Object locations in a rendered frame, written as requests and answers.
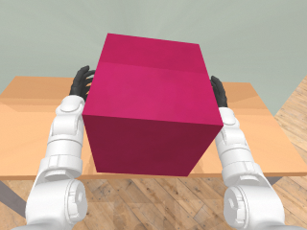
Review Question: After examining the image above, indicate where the table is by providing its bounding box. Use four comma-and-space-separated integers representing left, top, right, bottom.
0, 76, 307, 219

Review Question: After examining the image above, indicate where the robot left forearm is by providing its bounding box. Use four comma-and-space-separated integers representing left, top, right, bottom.
25, 95, 85, 222

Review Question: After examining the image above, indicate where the robot right upper arm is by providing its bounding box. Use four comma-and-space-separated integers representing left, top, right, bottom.
224, 184, 307, 230

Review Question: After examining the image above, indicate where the robot left upper arm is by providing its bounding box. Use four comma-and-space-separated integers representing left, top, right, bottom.
11, 178, 88, 230

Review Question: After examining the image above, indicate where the carton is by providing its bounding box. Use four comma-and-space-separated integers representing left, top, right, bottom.
82, 33, 224, 177

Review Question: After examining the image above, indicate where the robot left hand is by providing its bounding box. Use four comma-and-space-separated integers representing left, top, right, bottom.
69, 65, 96, 102

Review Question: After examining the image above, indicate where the robot right hand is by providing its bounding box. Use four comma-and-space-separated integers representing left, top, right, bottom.
210, 76, 228, 107

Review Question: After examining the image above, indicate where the robot right forearm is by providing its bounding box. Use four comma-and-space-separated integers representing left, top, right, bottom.
215, 107, 285, 221

